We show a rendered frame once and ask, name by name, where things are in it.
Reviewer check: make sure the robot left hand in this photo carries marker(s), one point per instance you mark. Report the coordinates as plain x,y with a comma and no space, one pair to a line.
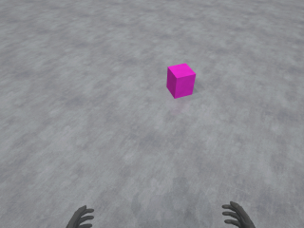
78,218

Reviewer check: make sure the robot right hand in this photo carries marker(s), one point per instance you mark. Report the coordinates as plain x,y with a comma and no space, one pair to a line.
243,220

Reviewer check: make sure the carton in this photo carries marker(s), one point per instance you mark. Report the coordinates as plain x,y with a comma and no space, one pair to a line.
180,80

